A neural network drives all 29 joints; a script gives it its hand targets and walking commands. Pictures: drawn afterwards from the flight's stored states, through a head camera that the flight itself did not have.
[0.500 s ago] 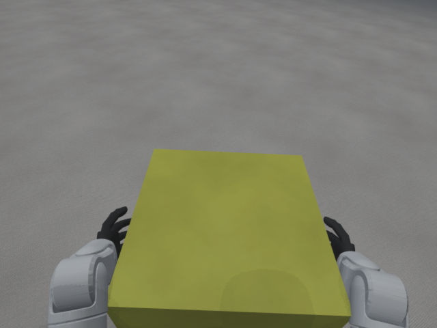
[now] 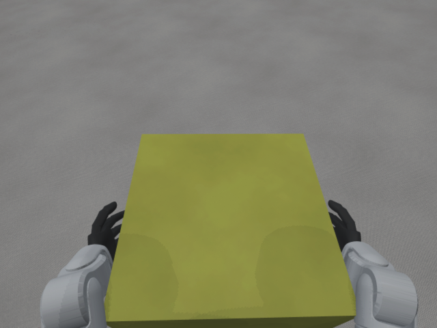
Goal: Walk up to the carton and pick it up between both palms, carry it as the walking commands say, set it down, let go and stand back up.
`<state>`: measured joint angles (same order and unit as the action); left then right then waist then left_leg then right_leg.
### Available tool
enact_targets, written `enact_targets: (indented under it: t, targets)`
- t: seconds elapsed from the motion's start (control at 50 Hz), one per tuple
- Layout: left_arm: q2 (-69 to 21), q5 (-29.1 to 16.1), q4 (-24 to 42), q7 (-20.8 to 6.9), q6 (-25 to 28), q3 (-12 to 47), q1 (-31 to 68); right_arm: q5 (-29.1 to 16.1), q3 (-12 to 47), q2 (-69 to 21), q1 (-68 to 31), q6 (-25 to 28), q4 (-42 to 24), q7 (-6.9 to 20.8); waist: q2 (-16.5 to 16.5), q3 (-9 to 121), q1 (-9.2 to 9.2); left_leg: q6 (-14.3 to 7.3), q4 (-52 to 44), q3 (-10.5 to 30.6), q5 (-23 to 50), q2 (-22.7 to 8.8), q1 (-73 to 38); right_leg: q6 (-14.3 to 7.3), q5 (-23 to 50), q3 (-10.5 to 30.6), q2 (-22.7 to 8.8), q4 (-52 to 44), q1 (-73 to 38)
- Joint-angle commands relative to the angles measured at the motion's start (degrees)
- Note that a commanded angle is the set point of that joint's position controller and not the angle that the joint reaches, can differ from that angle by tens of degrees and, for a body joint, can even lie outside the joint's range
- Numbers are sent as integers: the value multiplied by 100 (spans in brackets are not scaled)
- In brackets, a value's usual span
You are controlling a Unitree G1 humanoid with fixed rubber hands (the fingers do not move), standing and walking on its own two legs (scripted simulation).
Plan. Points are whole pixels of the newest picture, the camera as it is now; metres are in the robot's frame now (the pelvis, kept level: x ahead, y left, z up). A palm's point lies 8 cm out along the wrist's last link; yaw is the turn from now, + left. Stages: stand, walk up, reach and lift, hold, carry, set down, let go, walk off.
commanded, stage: carry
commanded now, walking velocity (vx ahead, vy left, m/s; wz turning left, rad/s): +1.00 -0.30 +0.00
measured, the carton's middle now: (223, 243) +0.28 +0.00 -0.01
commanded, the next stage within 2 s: none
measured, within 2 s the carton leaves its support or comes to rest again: neither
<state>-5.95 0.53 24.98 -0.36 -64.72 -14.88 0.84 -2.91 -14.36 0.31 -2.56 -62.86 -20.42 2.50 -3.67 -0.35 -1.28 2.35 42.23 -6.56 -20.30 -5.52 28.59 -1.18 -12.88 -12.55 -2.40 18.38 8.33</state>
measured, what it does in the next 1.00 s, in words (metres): walks ahead: left foot, then right foot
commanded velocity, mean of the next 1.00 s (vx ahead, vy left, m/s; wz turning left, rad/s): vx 1.00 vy -0.30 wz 0.00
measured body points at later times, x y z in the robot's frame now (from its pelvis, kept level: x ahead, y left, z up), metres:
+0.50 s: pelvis +0.39 -0.17 -0.03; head +0.39 -0.16 +0.42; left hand +0.66 +0.02 +0.05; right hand +0.66 -0.37 +0.05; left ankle +0.22 +0.07 -0.73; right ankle +0.49 -0.31 -0.75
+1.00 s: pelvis +0.77 -0.28 -0.01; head +0.76 -0.27 +0.44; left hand +1.04 -0.11 +0.04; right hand +1.01 -0.49 +0.04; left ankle +0.80 -0.17 -0.75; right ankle +0.70 -0.41 -0.67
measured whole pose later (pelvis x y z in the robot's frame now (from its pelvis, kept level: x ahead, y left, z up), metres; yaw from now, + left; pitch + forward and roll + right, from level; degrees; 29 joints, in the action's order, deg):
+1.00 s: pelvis +0.77 -0.28 -0.01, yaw -2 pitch -1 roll +1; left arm -0.8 2.3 15.4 -1.4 -68.9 -12.1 6.2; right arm 0.2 -12.5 1.0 -3.0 -65.7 -14.6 1.7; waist 2.5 1.6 1.8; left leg -0.7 29.3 -14.7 -14.1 -4.7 13.4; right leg -1.7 -14.6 0.7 -3.0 64.7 22.4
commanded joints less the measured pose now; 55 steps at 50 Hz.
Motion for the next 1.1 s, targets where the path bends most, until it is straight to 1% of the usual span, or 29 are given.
enact_targets:
  t: [0.0,0.02,0.04,0.06,0.1,0.12,0.18,0.24,0.34,0.38,0.4,0.42,0.44,0.46,0.48,0.5,0.52,0.54,0.6,0.74,0.76,0.78,0.82,0.84,0.86,0.88,0.92,1.0,1.08]
  targets:
    - [-3996,-1796,840,-1130,198,4862,2696,-1289,4465,-4296,-2414,17,-1303,944,1774,2056,207,21,-1808,-1100,1884,508,-1687,-433,2342,-141,-632,458,-1300]
    - [-3746,-1656,805,-1106,140,4827,2638,-1307,4326,-4282,-2150,-20,-879,979,1054,2140,289,-43,-1673,-859,1788,358,-2693,-286,2081,-329,-334,1224,-498]
    - [-3677,-1648,813,-1098,66,4872,2725,-1251,4365,-4115,-1831,-61,-828,986,439,1979,429,-345,-1790,679,889,-651,-3941,-102,1507,-137,-40,2296,1214]
    - [-3467,-1512,517,-1100,-14,4808,2451,-1176,4191,-3734,-1747,-113,-643,1016,-1037,1729,344,-918,-2735,3445,-666,-2119,-4233,-12,-1202,374,355,3468,2708]
    - [-3334,-1647,-77,-1209,-230,4649,2840,-1185,4042,-3711,-1905,-311,-67,952,-50,530,402,-1117,-3470,4303,-1844,-2400,-2899,-132,-1172,1649,-8,4953,3308]
    - [-3489,-1749,190,-1256,-240,4899,3469,-1204,4084,-3717,-2564,-206,-435,956,-669,831,410,-1248,-3288,4030,-1849,-2528,-3203,-149,-749,1847,-170,5074,3408]
    - [-4031,-1604,200,-1198,-254,4971,3669,-1521,4227,-4178,-3085,-311,-505,1140,-758,603,335,-713,-3602,1961,-1239,-2054,-2504,105,90,1724,-722,4141,3148]
    - [-4300,-1673,632,-1109,-213,5074,4519,-1971,4480,-4750,-4058,-334,-708,1308,-426,883,212,-566,-3637,1156,-199,-1920,-2425,232,391,1658,-980,2491,2536]
    - [-4418,-1668,328,-947,-186,4922,3167,-1788,4417,-4358,-3124,-320,-763,1167,-733,1272,175,-238,-3227,-400,1196,-1180,-2433,271,860,53,-354,1150,1019]
    - [-4463,-1703,302,-995,-170,4939,3237,-1677,4495,-4341,-3324,-279,-1092,1122,-753,1729,104,-132,-2107,-726,3313,-984,-2953,255,739,-265,-65,622,390]
    - [-4188,-1631,468,-987,-143,4845,3154,-1673,4516,-4438,-3164,-340,-891,1123,-394,2264,1,76,-1100,-850,4509,-812,-2751,140,569,-534,223,723,-634]
    - [-4342,-1730,283,-1009,-158,4877,3025,-1518,4404,-4324,-3069,-351,-1054,1080,124,2375,-162,138,345,-964,4077,-559,-2265,69,14,-645,444,474,-1413]
    - [-4184,-1724,468,-1015,-141,4830,2912,-1497,4408,-4425,-3003,-397,-941,1072,1260,2711,-314,259,1968,-764,2742,-213,-902,-165,-405,797,-458,249,-2569]
    - [-4213,-1672,292,-1018,-209,4745,2744,-1508,4489,-4382,-2871,-350,-1162,1044,2649,2663,-122,271,2834,-179,-1121,408,640,-505,602,3097,-1821,-164,-3234]
    - [-4071,-1640,431,-1085,-167,4888,2825,-1491,4561,-4269,-3077,-356,-1346,1111,1996,2185,-70,37,3396,296,-1206,239,1610,-1106,992,3499,-1965,-362,-3013]
    - [-4283,-1732,447,-1108,-90,4928,2982,-1504,4620,-4607,-3069,-357,-916,1080,1816,2335,-18,-32,3838,506,-846,-213,1981,-1236,968,3268,-2003,-148,-2991]
    - [-4373,-2014,1407,-1072,28,5163,4091,-1635,4560,-4894,-3306,-232,-987,1122,811,2187,-65,-55,3172,628,-770,-369,1942,-918,823,2560,-1678,-129,-2891]
    - [-4386,-1890,998,-1040,-48,5100,3809,-1720,4427,-4949,-3405,-230,-829,1163,696,2189,0,-34,2501,576,-439,-423,1281,-693,1017,2147,-1569,-248,-2406]
    - [-4207,-1983,1344,-1061,229,5279,3423,-1509,4564,-4887,-2981,18,-1176,1063,1532,2333,32,49,931,210,-63,-286,846,-730,1941,1642,-1457,-578,-2397]
    - [-3925,-1777,299,-1131,20,4898,2233,-1171,4430,-4120,-2253,-83,-1036,903,1737,1780,255,-42,-1827,-1113,1901,474,-1606,-410,3520,-268,-595,382,-1576]
    - [-3816,-1673,398,-1137,-3,4855,2105,-1210,4339,-3890,-1852,-161,-882,945,1134,1829,246,-76,-1577,-1036,1630,473,-2569,-299,3497,-206,-514,819,-796]
    - [-3586,-1605,418,-1112,-39,4788,2367,-1195,4231,-3948,-1795,-207,-669,976,773,1679,429,-274,-1452,-301,1164,95,-3727,-106,3708,-199,-350,1940,516]
    - [-3568,-1695,272,-1176,-235,4773,2921,-1222,4117,-3852,-2151,-372,-490,990,-1349,1422,285,-1140,-2748,4433,0,-2441,-4493,-76,-1048,911,595,5032,3160]
    - [-3342,-1729,99,-1226,-299,4641,3369,-1166,3911,-3507,-2129,-398,-213,948,-413,522,410,-1522,-3049,4413,-667,-2481,-3257,-128,-1317,1691,189,5857,3297]
    - [-3610,-1909,364,-1249,-330,4912,4090,-1256,4144,-3792,-2859,-327,-571,942,-325,850,425,-1664,-2917,4360,-696,-2750,-3455,-161,-754,2134,-76,6183,3589]
    - [-3879,-1793,152,-1255,-301,4928,3731,-1288,4191,-3948,-3004,-329,-602,966,244,898,414,-1295,-3073,3436,-906,-2490,-3214,-161,-449,2140,-430,5508,3398]
    - [-4162,-1674,329,-1158,-187,4990,3673,-1667,4305,-4310,-3286,-339,-562,1100,106,748,307,-606,-3378,1852,-562,-1961,-2556,-8,171,1946,-599,4445,2693]
    - [-4474,-1744,639,-1007,-188,5057,3847,-2069,4545,-4595,-3867,-222,-1219,1205,-348,1085,231,-715,-3655,1215,249,-2019,-2891,207,673,1464,-875,2730,2513]
    - [-4288,-1454,210,-936,-190,4831,2998,-1823,4487,-4290,-3143,-302,-821,1174,-1114,1102,155,-206,-3109,-500,1574,-1221,-2591,234,711,324,-466,912,1095]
